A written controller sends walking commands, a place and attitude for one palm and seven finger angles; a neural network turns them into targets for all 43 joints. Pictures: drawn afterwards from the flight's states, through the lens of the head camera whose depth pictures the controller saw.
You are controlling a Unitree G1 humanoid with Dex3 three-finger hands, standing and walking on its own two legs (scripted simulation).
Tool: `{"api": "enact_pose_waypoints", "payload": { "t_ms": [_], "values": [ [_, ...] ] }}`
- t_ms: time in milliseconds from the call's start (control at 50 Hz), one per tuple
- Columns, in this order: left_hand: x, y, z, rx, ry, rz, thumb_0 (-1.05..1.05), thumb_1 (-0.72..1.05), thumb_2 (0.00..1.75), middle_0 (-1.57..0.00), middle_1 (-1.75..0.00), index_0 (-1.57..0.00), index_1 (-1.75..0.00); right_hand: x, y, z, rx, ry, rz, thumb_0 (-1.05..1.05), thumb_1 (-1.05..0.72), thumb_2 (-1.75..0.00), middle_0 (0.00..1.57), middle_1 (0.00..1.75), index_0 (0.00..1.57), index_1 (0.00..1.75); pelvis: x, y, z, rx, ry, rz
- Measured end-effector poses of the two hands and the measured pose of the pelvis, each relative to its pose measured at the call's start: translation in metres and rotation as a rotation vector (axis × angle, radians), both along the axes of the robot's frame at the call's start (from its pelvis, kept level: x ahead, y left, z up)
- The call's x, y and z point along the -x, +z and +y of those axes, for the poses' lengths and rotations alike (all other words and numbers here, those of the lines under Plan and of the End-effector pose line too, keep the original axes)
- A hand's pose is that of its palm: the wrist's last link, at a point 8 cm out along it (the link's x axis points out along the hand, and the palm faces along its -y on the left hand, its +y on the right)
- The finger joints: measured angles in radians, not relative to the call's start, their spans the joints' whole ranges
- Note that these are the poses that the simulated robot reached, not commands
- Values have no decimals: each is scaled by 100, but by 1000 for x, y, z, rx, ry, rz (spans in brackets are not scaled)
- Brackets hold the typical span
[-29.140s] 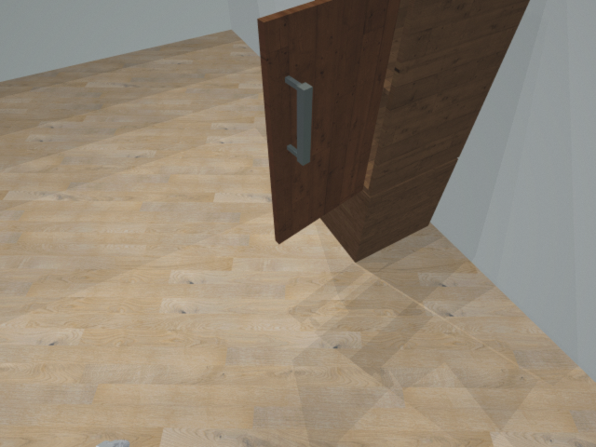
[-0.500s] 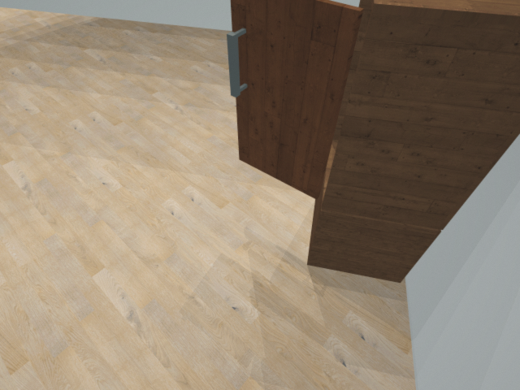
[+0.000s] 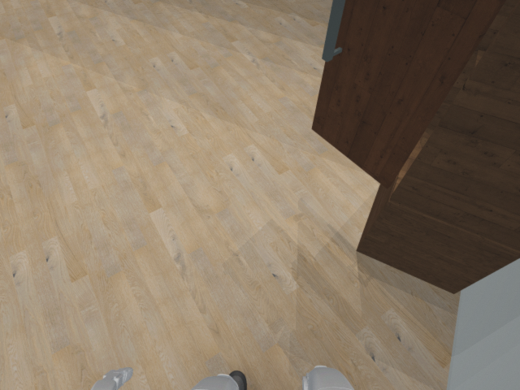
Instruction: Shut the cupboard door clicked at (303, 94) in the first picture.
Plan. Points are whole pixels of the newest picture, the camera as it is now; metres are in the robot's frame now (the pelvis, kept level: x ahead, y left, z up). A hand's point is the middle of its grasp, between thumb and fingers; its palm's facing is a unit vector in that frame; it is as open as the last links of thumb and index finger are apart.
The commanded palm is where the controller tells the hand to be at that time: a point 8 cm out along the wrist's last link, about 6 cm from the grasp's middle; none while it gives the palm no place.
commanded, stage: walk to a spot facing it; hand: left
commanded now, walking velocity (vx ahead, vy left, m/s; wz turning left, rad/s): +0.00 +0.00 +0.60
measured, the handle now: (339, 23) +0.90 -0.16 +0.06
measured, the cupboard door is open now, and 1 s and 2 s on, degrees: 66 66 66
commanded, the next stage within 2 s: turn to face it in 1.76 s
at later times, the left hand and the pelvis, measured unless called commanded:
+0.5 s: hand out of the picture -0.02 +0.16 -0.17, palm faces +0.38 -0.89 -0.24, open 7.4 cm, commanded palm none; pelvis -0.01 -0.04 -0.01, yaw +22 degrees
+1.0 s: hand out of the picture +0.01 +0.19 -0.14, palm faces +0.60 -0.75 -0.28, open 7.4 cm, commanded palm none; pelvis +0.05 -0.04 -0.01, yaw +38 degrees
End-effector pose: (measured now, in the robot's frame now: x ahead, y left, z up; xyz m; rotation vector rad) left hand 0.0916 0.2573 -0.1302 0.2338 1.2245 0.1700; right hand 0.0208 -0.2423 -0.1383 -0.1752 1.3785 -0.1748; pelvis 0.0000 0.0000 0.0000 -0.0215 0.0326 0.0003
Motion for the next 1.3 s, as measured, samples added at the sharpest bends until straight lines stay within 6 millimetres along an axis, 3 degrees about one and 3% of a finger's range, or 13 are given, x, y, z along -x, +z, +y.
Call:
{"api": "enact_pose_waypoints", "payload": {
  "t_ms": [140,220,320,420,560,640,740,880,940,1000,1160,1240,1300],
  "values": [
    [3,12,-21,-29,69,-105,0,91,90,-20,-30,-20,-30,-31,-6,-37,1,72,-45,0,-90,-90,21,30,20,30,5,-4,-31,-9,99,3],
    [31,15,-37,-49,122,-101,0,91,90,-20,-30,-20,-30,-59,-10,-58,1,121,-84,0,-90,-90,21,30,20,30,7,-6,-45,-27,156,-10],
    [66,16,-52,-30,201,-38,0,91,90,-21,-30,-20,-30,-90,1,-63,-6,191,-123,0,-91,-90,20,30,19,30,4,1,-52,-46,231,-14],
    [97,6,-58,4,302,-30,0,90,90,-21,-30,-20,-30,-117,6,-46,-6,312,-110,0,-91,-90,20,30,19,30,4,1,-53,-56,322,-12],
    [166,-26,-44,47,468,42,0,90,90,-21,-30,-20,-30,-163,7,11,4,498,-188,0,-91,-90,20,30,19,30,13,-16,-35,-40,423,-8],
    [189,-21,-36,45,517,98,1,91,90,-21,-30,-20,-30,-170,18,32,2,554,-229,0,-90,-90,20,30,20,30,15,-8,-30,-24,453,-18],
    [183,-3,-25,28,546,33,1,91,90,-20,-30,-20,-30,-164,21,38,-14,588,-204,0,-90,-90,21,30,20,30,9,2,-28,-11,500,-25],
    [135,16,-18,-22,545,-89,1,91,90,-20,-30,-19,-30,-160,5,17,-35,588,-102,0,-90,-90,21,30,20,30,-18,1,-36,-29,563,-24],
    [115,17,-21,-61,553,-147,1,91,90,-20,-30,-20,-30,-171,-12,4,-39,593,-53,0,-90,-90,21,30,20,30,-38,-9,-42,-44,605,-16],
    [114,19,-34,-73,616,-160,0,91,90,-20,-30,-20,-30,-191,-16,4,-30,638,-10,0,-90,-90,21,30,20,30,-51,-9,-42,-42,665,-25],
    [138,16,-81,36,798,-15,0,91,90,-21,-30,-20,-30,-269,8,58,-57,760,-54,1,-91,-90,20,30,19,30,-89,11,-20,-52,792,4],
    [153,6,-100,98,910,43,0,91,90,-21,-30,-20,-30,-306,11,111,-61,871,-65,1,-91,-90,20,30,19,30,-104,9,1,-38,865,5],
    [167,-3,-112,149,993,99,0,91,90,-21,-30,-20,-30,-334,10,166,-75,971,-91,1,-91,-90,20,30,19,30,-112,4,22,-28,911,2]
  ]
}}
